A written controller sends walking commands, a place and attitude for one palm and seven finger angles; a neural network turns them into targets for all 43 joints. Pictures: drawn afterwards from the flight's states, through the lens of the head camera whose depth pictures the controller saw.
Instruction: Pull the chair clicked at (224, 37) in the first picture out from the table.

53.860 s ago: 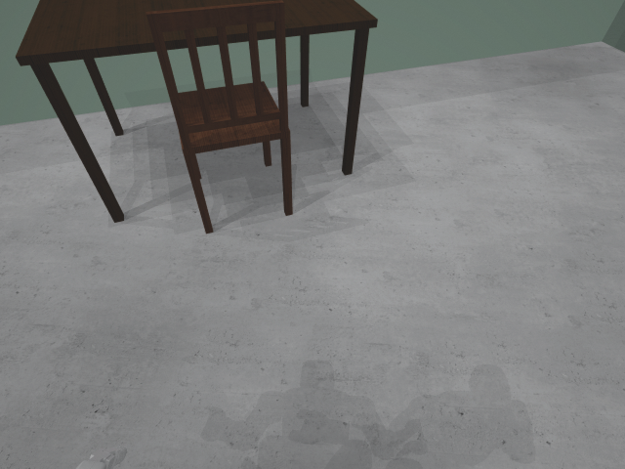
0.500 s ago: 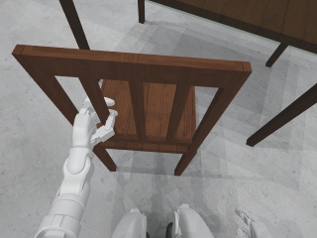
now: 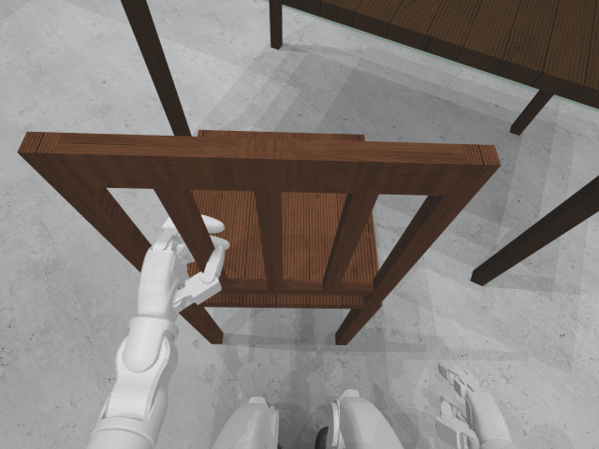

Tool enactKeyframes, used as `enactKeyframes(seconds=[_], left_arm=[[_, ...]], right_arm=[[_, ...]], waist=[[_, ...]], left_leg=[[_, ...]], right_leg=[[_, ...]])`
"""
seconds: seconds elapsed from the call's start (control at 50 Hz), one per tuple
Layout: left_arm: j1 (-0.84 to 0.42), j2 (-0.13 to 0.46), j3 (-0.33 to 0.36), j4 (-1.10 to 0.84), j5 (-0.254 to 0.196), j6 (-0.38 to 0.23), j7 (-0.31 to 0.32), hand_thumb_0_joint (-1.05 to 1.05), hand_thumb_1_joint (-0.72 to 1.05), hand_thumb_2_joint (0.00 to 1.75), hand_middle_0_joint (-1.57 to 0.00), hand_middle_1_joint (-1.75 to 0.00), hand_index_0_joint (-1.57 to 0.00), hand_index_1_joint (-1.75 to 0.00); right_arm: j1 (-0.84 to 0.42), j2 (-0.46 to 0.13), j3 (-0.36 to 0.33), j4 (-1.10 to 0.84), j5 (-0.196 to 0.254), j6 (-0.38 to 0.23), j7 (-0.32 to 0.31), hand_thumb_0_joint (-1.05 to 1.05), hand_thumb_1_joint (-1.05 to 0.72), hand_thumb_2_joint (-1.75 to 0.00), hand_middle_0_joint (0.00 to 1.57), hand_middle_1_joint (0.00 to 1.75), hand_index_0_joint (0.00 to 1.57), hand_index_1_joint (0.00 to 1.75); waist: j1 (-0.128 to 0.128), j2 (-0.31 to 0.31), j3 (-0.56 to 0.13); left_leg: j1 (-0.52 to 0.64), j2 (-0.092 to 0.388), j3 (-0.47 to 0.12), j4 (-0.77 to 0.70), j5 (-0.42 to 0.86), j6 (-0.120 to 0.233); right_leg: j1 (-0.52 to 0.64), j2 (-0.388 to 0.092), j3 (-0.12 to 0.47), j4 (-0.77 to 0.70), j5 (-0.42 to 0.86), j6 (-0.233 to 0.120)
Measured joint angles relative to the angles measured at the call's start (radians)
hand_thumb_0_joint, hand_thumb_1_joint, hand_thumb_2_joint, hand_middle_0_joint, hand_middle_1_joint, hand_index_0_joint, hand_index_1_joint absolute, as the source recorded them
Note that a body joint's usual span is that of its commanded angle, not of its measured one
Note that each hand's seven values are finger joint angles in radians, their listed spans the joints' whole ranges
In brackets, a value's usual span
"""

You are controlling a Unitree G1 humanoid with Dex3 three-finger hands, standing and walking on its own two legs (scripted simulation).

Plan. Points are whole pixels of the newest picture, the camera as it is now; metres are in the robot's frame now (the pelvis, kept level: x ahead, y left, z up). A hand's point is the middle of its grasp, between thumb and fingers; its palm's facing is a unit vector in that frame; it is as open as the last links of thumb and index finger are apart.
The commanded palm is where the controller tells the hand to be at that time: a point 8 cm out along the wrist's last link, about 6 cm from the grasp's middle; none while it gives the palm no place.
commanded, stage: step backward, pulling the chair out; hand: left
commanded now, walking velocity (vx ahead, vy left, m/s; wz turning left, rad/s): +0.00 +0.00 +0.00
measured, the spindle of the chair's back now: (272, 247) +0.37 +0.05 +0.01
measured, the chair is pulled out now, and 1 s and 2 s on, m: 0.28 0.36 0.47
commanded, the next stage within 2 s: none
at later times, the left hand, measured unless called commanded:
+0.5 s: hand (210, 284) +0.31 +0.12 +0.03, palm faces -0.10 -0.99 -0.11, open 5.5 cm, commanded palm +0.27 +0.17 +0.03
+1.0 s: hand (216, 337) +0.25 +0.10 +0.03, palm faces +0.00 -0.99 -0.13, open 5.5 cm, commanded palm +0.22 +0.16 +0.03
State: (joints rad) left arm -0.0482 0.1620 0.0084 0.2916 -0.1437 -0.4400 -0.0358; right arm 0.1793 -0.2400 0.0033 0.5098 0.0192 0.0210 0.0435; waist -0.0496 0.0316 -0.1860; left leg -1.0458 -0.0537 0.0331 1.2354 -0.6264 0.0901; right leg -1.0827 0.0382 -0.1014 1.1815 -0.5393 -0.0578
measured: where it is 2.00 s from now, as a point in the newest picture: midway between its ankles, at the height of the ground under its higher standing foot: outside the picture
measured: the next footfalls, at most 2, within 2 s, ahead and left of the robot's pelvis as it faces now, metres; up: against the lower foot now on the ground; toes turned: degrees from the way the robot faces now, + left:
left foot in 1.16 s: -0.08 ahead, +0.19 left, +0.00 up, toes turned -2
right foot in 1.34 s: -0.02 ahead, -0.08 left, +0.00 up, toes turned -7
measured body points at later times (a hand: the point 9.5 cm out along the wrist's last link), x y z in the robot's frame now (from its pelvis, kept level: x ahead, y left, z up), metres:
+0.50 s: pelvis -0.01 +0.02 +0.10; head +0.07 +0.03 +0.54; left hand +0.31 +0.17 +0.04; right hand +0.07 -0.26 -0.01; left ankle -0.03 +0.06 -0.63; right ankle +0.01 -0.09 -0.63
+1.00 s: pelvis -0.06 -0.01 +0.10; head +0.00 -0.01 +0.55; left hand +0.25 +0.16 +0.04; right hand +0.04 -0.28 -0.01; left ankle -0.08 +0.10 -0.60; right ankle +0.01 -0.09 -0.63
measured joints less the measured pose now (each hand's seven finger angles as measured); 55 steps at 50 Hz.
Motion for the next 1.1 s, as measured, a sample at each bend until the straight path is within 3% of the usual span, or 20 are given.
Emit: enactKeyframes(seconds=[0.06, 0.12, 0.2, 0.26, 0.38, 0.56, 0.82, 0.88, 1.0, 1.1], left_arm=[[-0.018, 0.005, -0.004, -0.009, 0.009, 0.032, 0.015, 0.02, 0.69, 0.79, -0.31, -1.34, -0.35, -1.38], [-0.037, 0.03, -0.028, -0.006, 0.054, 0.175, 0.08, 0.04, 0.68, 0.79, -0.32, -1.27, -0.36, -1.4], [-0.022, 0.018, -0.033, 0.136, 0.066, 0.26, 0.119, 0.07, 0.68, 0.79, -0.3, -1.2, -0.38, -1.42], [-0.043, -0.001, -0.028, 0.248, 0.057, 0.258, 0.118, 0.08, 0.68, 0.78, -0.28, -1.16, -0.42, -1.43], [-0.127, 0.004, -0.026, 0.379, 0.089, 0.25, 0.109, 0.09, 0.68, 0.78, -0.27, -1.18, -0.47, -1.44], [-0.084, 0.002, -0.002, 0.374, 0.087, 0.247, 0.104, 0.09, 0.7, 0.75, -0.24, -1.18, -0.49, -1.45], [-0.104, -0.022, -0.011, 0.459, 0.07, 0.211, 0.115, 0.09, 0.67, 0.78, -0.27, -1.14, -0.5, -1.45], [-0.132, -0.022, -0.006, 0.493, 0.068, 0.205, 0.124, 0.09, 0.66, 0.79, -0.28, -1.14, -0.5, -1.45], [-0.18, -0.03, -0.002, 0.532, 0.088, 0.217, 0.142, 0.09, 0.67, 0.77, -0.27, -1.13, -0.49, -1.45], [-0.16, -0.051, -0.021, 0.48, 0.096, 0.249, 0.15, 0.08, 0.69, 0.74, -0.23, -1.13, -0.49, -1.45]], right_arm=[[-0.011, 0.004, -0.001, -0.005, 0.007, 0.016, -0.014, 0.01, -0.91, -0.9, 0.2, 0.3, 0.2, 0.3], [-0.002, 0.032, 0.007, -0.025, 0.032, 0.079, -0.066, 0.01, -0.91, -0.9, 0.2, 0.3, 0.2, 0.3], [0.046, 0.033, 0.035, -0.034, 0.049, 0.117, -0.109, 0.01, -0.91, -0.9, 0.2, 0.3, 0.2, 0.3], [0.068, 0.021, 0.041, -0.011, 0.053, 0.135, -0.131, 0.01, -0.9, -0.9, 0.2, 0.3, 0.2, 0.3], [0.061, -0.01, 0.02, 0.053, 0.043, 0.151, -0.152, 0.01, -0.9, -0.9, 0.21, 0.3, 0.2, 0.3], [0.056, -0.011, -0.012, 0.072, 0.002, 0.135, -0.114, 0.01, -0.9, -0.9, 0.2, 0.3, 0.2, 0.3], [0.029, 0.033, 0.011, 0.141, 0.012, 0.089, -0.13, 0.01, -0.9, -0.9, 0.21, 0.3, 0.21, 0.3], [0.015, 0.023, 0.004, 0.146, 0.02, 0.081, -0.134, 0.01, -0.9, -0.9, 0.21, 0.3, 0.21, 0.3], [0.002, -0.016, -0.019, 0.154, 0.037, 0.089, -0.12, 0.01, -0.9, -0.9, 0.21, 0.3, 0.21, 0.3], [-0.001, -0.069, -0.031, 0.13, 0.035, 0.097, -0.119, 0.01, -0.9, -0.9, 0.2, 0.3, 0.2, 0.3]], waist=[[0.002, -0.004, 0.031], [-0.012, -0.021, 0.112], [-0.044, 0.006, 0.092], [-0.043, 0.004, 0.101], [-0.043, -0.022, 0.168], [-0.052, -0.041, 0.231], [0.004, -0.016, 0.253], [-0.005, -0.007, 0.25], [-0.014, -0.046, 0.25], [-0.057, -0.053, 0.245]], left_leg=[[0.023, -0.005, 0.002, -0.003, 0.002, 0.006], [0.187, -0.023, 0.011, -0.131, 0.052, 0.011], [0.371, -0.028, 0.02, -0.358, 0.144, 0.007], [0.48, -0.022, 0.03, -0.48, 0.197, 0.003], [0.605, -0.013, 0.028, -0.611, 0.266, 0.011], [0.712, -0.014, 0.067, -0.69, 0.309, 0.017], [0.711, 0.006, 0.046, -0.67, 0.33, -0.017], [0.68, 0.013, 0.031, -0.642, 0.326, -0.046], [0.619, 0.001, -0.066, -0.439, 0.1, -0.084], [0.689, 0.047, -0.103, -0.576, 0.154, -0.098]], right_leg=[[0.021, -0.004, 0.001, 0.002, 0.0, -0.001], [0.173, -0.018, 0.022, -0.094, 0.034, 0.008], [0.34, -0.016, 0.048, -0.291, 0.125, 0.026], [0.44, -0.007, 0.064, -0.403, 0.185, 0.039], [0.576, 0.007, 0.069, -0.559, 0.267, 0.04], [0.673, 0.008, 0.103, -0.633, 0.301, 0.031], [0.685, 0.023, 0.077, -0.633, 0.327, -0.002], [0.672, 0.027, 0.06, -0.639, 0.341, -0.01], [0.674, 0.004, 0.064, -0.728, 0.42, -0.006], [0.652, -0.041, 0.073, -0.766, 0.468, 0.023]])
